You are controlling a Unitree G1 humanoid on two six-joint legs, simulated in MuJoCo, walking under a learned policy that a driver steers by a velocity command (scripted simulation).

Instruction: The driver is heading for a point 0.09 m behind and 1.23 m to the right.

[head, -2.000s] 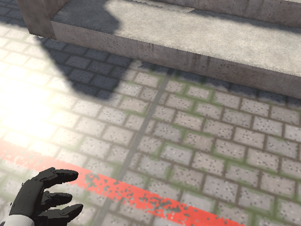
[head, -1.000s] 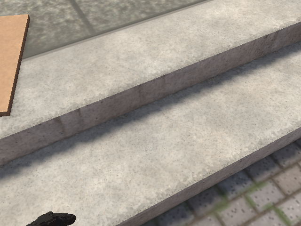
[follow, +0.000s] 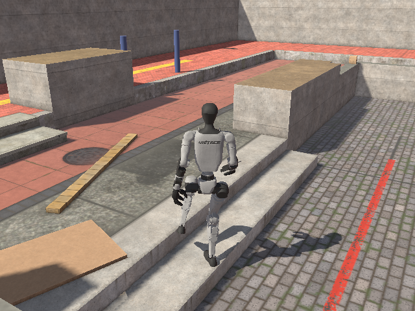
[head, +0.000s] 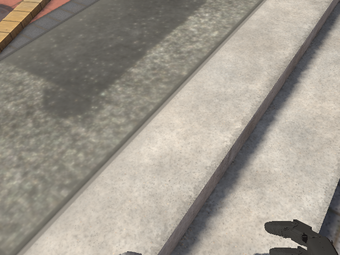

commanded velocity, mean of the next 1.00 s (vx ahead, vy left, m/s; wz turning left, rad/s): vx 0.90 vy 0.00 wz -0.99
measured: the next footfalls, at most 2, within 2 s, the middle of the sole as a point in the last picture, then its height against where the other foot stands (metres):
left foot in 0.24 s outside the picture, level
right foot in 0.68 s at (226, 240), level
